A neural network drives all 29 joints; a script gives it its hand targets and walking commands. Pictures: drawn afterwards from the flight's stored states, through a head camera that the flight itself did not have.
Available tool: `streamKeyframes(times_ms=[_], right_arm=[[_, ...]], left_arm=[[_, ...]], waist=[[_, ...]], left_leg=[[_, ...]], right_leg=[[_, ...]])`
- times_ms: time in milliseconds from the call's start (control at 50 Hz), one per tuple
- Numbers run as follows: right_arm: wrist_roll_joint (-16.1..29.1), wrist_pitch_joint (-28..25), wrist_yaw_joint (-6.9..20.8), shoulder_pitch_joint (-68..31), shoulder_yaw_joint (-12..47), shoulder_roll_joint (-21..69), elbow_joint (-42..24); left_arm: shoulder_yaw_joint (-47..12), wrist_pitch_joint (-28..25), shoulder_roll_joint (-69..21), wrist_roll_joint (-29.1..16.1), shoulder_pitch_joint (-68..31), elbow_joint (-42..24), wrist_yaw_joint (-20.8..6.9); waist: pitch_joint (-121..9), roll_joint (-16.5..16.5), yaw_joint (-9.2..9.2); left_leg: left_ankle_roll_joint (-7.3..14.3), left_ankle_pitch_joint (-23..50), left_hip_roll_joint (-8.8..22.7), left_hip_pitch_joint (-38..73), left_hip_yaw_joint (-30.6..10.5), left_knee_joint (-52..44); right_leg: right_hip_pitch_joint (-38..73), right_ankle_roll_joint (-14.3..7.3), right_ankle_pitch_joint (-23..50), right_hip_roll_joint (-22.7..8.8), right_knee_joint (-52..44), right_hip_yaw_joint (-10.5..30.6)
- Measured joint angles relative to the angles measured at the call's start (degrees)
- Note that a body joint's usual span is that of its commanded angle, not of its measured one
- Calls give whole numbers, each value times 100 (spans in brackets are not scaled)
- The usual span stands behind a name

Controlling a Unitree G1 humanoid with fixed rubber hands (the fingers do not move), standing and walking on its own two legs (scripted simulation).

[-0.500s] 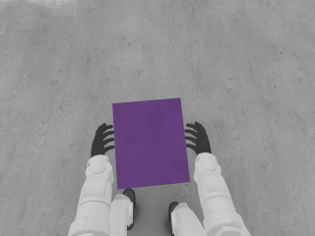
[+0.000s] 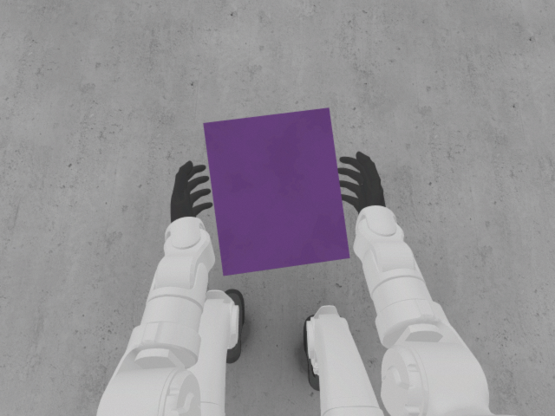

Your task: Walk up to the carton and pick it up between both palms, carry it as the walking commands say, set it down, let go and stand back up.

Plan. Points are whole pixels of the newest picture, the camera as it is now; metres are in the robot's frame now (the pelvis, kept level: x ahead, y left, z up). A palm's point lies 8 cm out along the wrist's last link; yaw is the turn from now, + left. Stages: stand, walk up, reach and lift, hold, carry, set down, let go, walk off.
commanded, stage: set down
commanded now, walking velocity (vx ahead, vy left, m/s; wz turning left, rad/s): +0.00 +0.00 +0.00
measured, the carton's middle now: (275, 195) +0.44 +0.02 -0.17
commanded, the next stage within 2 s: none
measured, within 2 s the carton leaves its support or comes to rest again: neither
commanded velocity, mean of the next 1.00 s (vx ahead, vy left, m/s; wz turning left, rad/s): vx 0.00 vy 0.00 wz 0.00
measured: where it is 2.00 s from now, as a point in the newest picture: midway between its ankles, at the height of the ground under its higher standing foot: (274, 351)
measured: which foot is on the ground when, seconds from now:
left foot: down 0.00-1.00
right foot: down 0.00-1.00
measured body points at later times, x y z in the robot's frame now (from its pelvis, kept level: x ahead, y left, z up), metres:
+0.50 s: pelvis +0.00 -0.01 -0.06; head +0.30 +0.02 +0.27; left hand +0.41 +0.15 -0.21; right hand +0.46 -0.13 -0.20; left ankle +0.14 +0.10 -0.63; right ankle +0.08 -0.16 -0.63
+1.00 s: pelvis -0.02 -0.02 -0.14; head +0.35 +0.01 +0.10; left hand +0.44 +0.16 -0.33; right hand +0.50 -0.11 -0.32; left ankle +0.14 +0.10 -0.63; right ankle +0.08 -0.16 -0.63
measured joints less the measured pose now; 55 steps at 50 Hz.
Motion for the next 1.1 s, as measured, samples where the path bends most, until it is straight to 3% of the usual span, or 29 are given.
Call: streamKeyframes(times_ms=[140,380,520,760,880,980,1100], right_arm=[[16,-122,-65,-182,3,-2,99],[691,-113,-289,-507,608,-466,-389],[756,-46,-317,-1011,621,-663,-363],[752,-35,-331,-1611,622,-670,250],[753,23,-430,-1939,621,-720,190],[1035,301,-515,-2723,735,-1078,-586],[1233,853,-538,-2767,809,-1299,-609]], left_arm=[[7,-216,34,-16,-53,62,38],[-723,-259,452,-813,-458,-255,346],[-713,-244,536,-819,-892,-250,383],[-123,-234,543,-801,-1466,200,334],[-122,-221,667,-810,-1770,191,332],[-328,19,1033,-1175,-2525,-554,402],[-523,705,1102,-1442,-2731,-588,590]], waist=[[-178,0,0],[745,0,11],[921,0,46],[157,-21,56],[821,-33,56],[2823,-35,58],[2618,-12,58]], left_leg=[[38,-115,-28,-956,-21,462],[30,-316,-39,-1294,-53,1071],[-5,-339,-39,-1586,-68,1368],[-63,-458,-39,-3010,-94,2094],[-72,-617,-42,-3169,-106,2602],[-80,-691,-73,-2546,-118,3011],[-85,-750,-111,-2964,-121,3470]], right_leg=[[-941,1,-164,10,492,0],[-1262,11,-426,50,1147,0],[-1580,11,-507,77,1531,0],[-3014,77,-709,127,2359,0],[-3133,160,-895,149,2863,0],[-2476,160,-1027,152,3298,0],[-2852,160,-1182,144,3800,0]])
